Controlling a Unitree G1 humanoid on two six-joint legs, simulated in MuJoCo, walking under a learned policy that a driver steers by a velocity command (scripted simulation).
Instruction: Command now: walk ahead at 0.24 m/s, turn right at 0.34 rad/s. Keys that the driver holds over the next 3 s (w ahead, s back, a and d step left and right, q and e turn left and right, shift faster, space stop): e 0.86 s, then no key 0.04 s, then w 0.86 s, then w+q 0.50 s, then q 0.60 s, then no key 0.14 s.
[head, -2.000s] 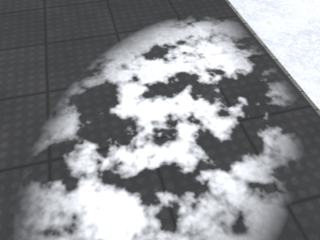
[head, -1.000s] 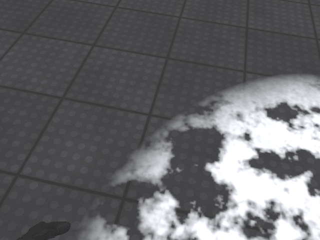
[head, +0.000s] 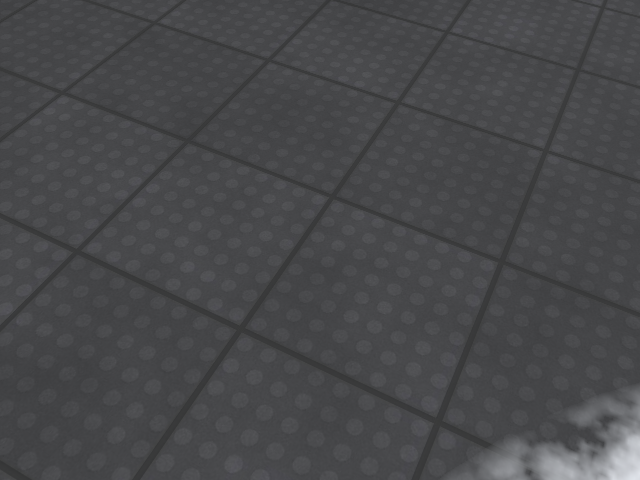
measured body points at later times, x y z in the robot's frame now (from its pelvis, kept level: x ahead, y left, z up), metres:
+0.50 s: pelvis +0.12 -0.03 -0.01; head +0.16 -0.05 +0.43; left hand +0.35 +0.21 -0.10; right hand +0.20 -0.33 -0.13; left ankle +0.21 +0.13 -0.71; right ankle +0.19 -0.12 -0.75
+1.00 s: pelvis +0.15 +0.01 +0.00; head +0.17 +0.00 +0.44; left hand +0.43 +0.14 -0.10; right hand +0.10 -0.30 -0.10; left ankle +0.21 +0.11 -0.75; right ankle +0.06 -0.11 -0.71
